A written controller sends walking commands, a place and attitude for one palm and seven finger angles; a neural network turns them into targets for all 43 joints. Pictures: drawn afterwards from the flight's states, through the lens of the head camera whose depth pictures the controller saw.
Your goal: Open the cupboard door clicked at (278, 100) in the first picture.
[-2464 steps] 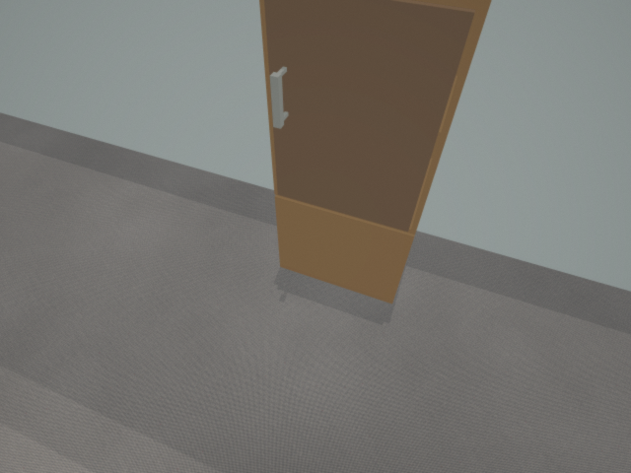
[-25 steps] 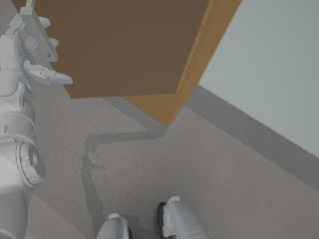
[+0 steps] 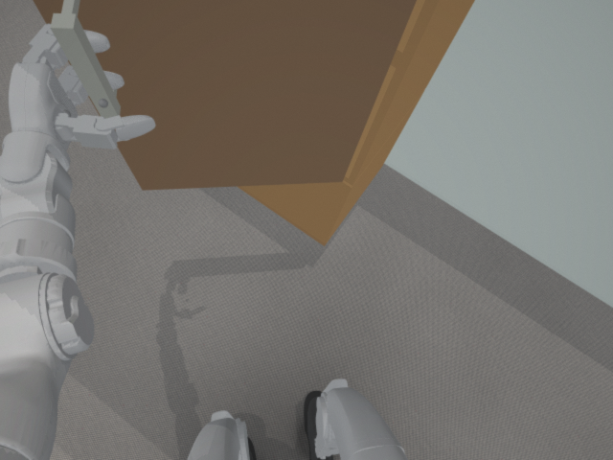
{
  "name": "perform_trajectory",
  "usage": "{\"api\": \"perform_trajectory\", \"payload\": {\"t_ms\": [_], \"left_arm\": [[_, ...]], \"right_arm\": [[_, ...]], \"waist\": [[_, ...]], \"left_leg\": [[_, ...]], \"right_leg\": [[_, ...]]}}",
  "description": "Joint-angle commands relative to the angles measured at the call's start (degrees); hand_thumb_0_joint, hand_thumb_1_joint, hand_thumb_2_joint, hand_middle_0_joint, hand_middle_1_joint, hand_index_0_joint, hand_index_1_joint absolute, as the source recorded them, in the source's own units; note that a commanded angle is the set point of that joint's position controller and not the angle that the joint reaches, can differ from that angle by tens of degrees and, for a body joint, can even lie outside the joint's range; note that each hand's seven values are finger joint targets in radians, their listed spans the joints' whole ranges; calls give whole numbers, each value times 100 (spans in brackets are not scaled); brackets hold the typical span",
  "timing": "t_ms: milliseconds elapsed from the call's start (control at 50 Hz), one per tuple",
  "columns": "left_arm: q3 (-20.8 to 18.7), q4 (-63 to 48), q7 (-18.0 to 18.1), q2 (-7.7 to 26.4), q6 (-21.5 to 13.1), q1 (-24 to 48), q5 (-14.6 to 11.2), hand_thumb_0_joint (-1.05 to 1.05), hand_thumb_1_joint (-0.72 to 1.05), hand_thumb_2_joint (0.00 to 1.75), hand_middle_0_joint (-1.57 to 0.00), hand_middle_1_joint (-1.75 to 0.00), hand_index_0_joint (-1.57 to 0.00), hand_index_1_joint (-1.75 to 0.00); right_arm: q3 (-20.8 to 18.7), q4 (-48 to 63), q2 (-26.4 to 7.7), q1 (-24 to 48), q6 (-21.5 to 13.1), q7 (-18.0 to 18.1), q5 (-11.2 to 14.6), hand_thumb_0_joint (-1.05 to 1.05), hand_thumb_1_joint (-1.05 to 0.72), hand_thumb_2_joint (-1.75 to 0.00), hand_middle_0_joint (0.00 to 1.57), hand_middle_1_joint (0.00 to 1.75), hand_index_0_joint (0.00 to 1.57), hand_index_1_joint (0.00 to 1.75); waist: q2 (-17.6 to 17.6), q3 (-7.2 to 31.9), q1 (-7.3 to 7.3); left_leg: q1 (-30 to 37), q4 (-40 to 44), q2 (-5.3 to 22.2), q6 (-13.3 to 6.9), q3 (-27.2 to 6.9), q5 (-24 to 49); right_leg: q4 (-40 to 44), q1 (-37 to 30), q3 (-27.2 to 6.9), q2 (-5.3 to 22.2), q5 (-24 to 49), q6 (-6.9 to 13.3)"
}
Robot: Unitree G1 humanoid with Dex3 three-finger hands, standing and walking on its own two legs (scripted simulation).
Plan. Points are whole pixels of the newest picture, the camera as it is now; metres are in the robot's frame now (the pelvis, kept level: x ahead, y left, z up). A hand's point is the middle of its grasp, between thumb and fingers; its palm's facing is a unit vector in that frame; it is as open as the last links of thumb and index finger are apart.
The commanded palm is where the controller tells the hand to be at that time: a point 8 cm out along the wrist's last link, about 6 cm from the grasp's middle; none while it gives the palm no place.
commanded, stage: close the thumb around the handle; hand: left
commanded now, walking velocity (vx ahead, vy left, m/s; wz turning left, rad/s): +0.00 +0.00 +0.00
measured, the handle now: (92, 60) +0.59 +0.20 +0.08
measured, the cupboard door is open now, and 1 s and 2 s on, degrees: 41 52 82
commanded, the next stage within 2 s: pull the door open along its arc in 0.40 s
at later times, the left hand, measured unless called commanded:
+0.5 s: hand (112, 94) +0.55 +0.18 +0.07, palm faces -0.03 -1.00 -0.03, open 5.5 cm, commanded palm +0.53 +0.22 +0.07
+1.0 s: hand (120, 155) +0.46 +0.16 +0.07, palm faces -0.07 -1.00 -0.02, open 5.7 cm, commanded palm +0.41 +0.22 +0.07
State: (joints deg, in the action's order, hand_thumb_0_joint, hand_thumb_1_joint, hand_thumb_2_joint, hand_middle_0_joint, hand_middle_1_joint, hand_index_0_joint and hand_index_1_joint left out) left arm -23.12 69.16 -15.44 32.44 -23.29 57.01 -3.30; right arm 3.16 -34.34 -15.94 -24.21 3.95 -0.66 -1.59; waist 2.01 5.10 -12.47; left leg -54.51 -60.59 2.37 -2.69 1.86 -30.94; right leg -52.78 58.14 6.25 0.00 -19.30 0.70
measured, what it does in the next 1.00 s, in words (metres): stands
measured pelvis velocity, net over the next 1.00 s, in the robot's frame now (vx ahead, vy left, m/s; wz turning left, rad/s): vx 0.02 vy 0.00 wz -0.02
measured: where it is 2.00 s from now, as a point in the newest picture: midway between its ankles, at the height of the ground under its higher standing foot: outside the picture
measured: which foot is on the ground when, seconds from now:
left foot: down 0.00-1.00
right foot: down 0.00-1.00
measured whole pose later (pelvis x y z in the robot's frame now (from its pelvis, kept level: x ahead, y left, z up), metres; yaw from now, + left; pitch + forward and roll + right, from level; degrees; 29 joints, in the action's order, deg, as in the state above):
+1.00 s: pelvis +0.02 +0.00 +0.02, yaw -1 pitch +21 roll -2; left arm -18.2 44.2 -14.7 20.4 -21.2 30.3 -9.7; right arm 1.5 -29.6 -15.3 -23.8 5.6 -2.3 0.9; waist 2.1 8.1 -7.9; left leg -43.9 -52.6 2.2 -2.6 4.4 -29.8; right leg -47.6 49.7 3.5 -0.7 -18.9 0.6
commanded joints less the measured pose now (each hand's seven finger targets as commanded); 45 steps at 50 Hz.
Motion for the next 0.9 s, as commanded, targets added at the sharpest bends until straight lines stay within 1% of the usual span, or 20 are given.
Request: {"api": "perform_trajectory", "payload": {"t_ms": [0, 20, 40, 60, 100, 120, 160, 180, 220, 260, 280, 340, 400, 420, 480, 500, 640, 700, 820, 880], "left_arm": [[11, -1209, 69, 1210, -335, 2634, -116, 0, 40, 68, -36, -130, -36, -130], [-57, -1151, 86, 1286, -305, 2591, -108, 0, 45, 71, -37, -130, -37, -130], [-30, -971, 105, 1232, -244, 2579, -108, 0, 51, 73, -37, -131, -37, -131], [-228, -1046, 137, 1506, -242, 2614, -102, 0, 56, 76, -38, -131, -38, -131], [-106, -1216, 161, 1383, -309, 2788, -92, 0, 68, 80, -38, -133, -38, -133], [-178, -1167, 175, 1431, -338, 2648, -68, 0, 73, 83, -39, -133, -39, -133], [-182, -1265, 190, 1477, -410, 2662, -39, 0, 84, 88, -40, -134, -40, -134], [-108, -1194, 172, 1328, -402, 2536, -42, 0, 90, 90, -40, -135, -40, -135], [-63, -1089, 121, 1307, -390, 2516, -60, 0, 90, 90, -40, -135, -40, -135], [-92, -922, 88, 1335, -294, 2414, -59, 0, 90, 90, -40, -135, -40, -135], [-144, -853, 77, 1406, -235, 2397, -69, 0, 90, 90, -40, -135, -40, -135], [-236, -772, 91, 1542, -177, 2528, -58, 0, 90, 90, -40, -135, -40, -135], [-346, -771, 173, 1793, -184, 2581, 24, 0, 90, 90, -40, -135, -40, -135], [-328, -792, 180, 1807, -196, 2600, 65, 0, 90, 90, -40, -135, -40, -135], [-244, -641, 134, 1782, -123, 2528, 98, 0, 90, 90, -40, -135, -40, -135], [32, -789, 115, 1275, -142, 2559, 16, 0, 90, 90, -40, -135, -40, -135], [-173, -1238, 34, 1352, -98, 1867, -128, 0, 90, 90, -40, -135, -40, -135], [-166, -1427, 5, 1172, -61, 1232, -241, 0, 90, 90, -40, -135, -40, -135], [-122, -2448, 55, 784, -93, -277, -493, 0, 90, 90, -40, -135, -40, -135], [67, -2821, 87, 344, -50, -1318, -655, 0, 90, 90, -40, -135, -40, -135]], "right_arm": [[-415, 145, -1075, -1230, 24, 44, -13, 0, -90, -90, 20, 30, 20, 30], [-420, 122, -1090, -1243, 29, 42, -7, 0, -90, -90, 20, 30, 20, 30], [-406, 115, -1085, -1246, 33, 45, -2, 0, -90, -90, 20, 30, 20, 30], [-403, 118, -1113, -1256, 40, 61, -11, 0, -90, -90, 20, 30, 20, 30], [-393, 158, -1077, -1252, 14, 72, -17, 0, -90, -90, 20, 30, 20, 30], [-402, 139, -1066, -1257, 6, 60, -25, 0, -90, -90, 20, 30, 20, 30], [-403, 126, -1069, -1278, 6, 50, -38, 0, -90, -90, 20, 30, 20, 30], [-412, 136, -1047, -1275, 3, 33, -37, 0, -90, -90, 20, 30, 20, 30], [-402, 111, -1058, -1271, 13, 36, -22, 0, -90, -90, 20, 30, 20, 30], [-397, 134, -1071, -1275, 33, 39, -10, 0, -90, -90, 20, 30, 20, 30], [-392, 139, -1086, -1279, 39, 50, 2, 0, -90, -90, 20, 30, 20, 30], [-369, 155, -1072, -1266, 34, 84, 7, 0, -90, -90, 20, 30, 20, 30], [-332, 219, -1081, -1274, 17, 105, -11, 0, -90, -90, 20, 30, 20, 30], [-335, 227, -1067, -1251, 10, 103, -11, 0, -90, -90, 20, 30, 20, 30], [-320, 236, -1083, -1260, 2, 107, 1, 0, -90, -90, 20, 30, 20, 30], [-336, 277, -1034, -1278, -22, 87, -15, 0, -90, -90, 20, 30, 20, 30], [-407, 337, -1082, -1265, 15, 29, 14, 0, -90, -90, 20, 30, 20, 30], [-433, 465, -1064, -1206, 54, 7, 54, 0, -90, -90, 20, 30, 20, 30], [-518, 740, -960, -915, 88, -69, 152, 0, -90, -90, 20, 30, 20, 30], [-542, 904, -915, -672, 64, -113, 218, 0, -90, -90, 20, 30, 20, 30]], "waist": [[954, 2954, -104], [976, 3008, -63], [789, 2845, -129], [782, 2865, -76], [842, 2917, -120], [967, 3026, -47], [933, 3137, -50], [888, 3140, -54], [910, 3026, -83], [770, 2889, -84], [553, 2818, -100], [768, 2750, -75], [575, 2682, -95], [697, 2775, -71], [594, 2723, -111], [772, 2861, -159], [786, 3354, 127], [550, 3230, 248], [474, 3134, 621], [48, 2714, 773]], "left_leg": [[2017, 713, -6, 282, -698, 3566], [2010, 715, -9, 295, -705, 3522], [1852, 726, -17, 263, -676, 3320], [1740, 732, -30, 243, -651, 3222], [1776, 740, -50, 225, -654, 3281], [1859, 729, -43, 259, -650, 3337], [1911, 692, -29, 277, -674, 3515], [1891, 679, -38, 259, -635, 3492], [1850, 674, -26, 260, -630, 3522], [1628, 719, -50, 222, -594, 3252], [1458, 727, -65, 175, -558, 3032], [1348, 732, -93, 177, -538, 2906], [1091, 719, -115, 121, -527, 2734], [1065, 697, -121, 126, -494, 2702], [959, 678, -116, 108, -480, 2605], [1205, 691, -121, 122, -513, 2762], [1621, 750, -77, 183, -485, 3224], [1585, 833, -81, 161, -433, 3358], [1631, 1102, -106, 153, -251, 3660], [1398, 1305, -133, 132, -155, 3437]], "right_leg": [[221, -1687, -317, -253, 1810, 65], [226, -1666, -324, -249, 1763, 53], [254, -1670, -325, -257, 1717, 43], [256, -1791, -356, -247, 1740, 49], [239, -1850, -367, -244, 1838, 65], [229, -1815, -363, -238, 1813, 58], [189, -1858, -373, -239, 1929, 62], [204, -1893, -378, -244, 1960, 54], [210, -1842, -380, -242, 1975, 53], [230, -1940, -380, -245, 1917, 52], [262, -2032, -402, -250, 1886, 42], [247, -1990, -417, -228, 1818, 53], [225, -2121, -445, -225, 1814, 54], [215, -2150, -482, -209, 1819, 40], [216, -2145, -486, -209, 1778, 35], [192, -2034, -444, -213, 1828, 54], [214, -2302, -423, -225, 2108, 54], [271, -2514, -414, -252, 2285, 71], [407, -3127, -451, -224, 2714, 73], [505, -3425, -446, -194, 2735, 63]]}}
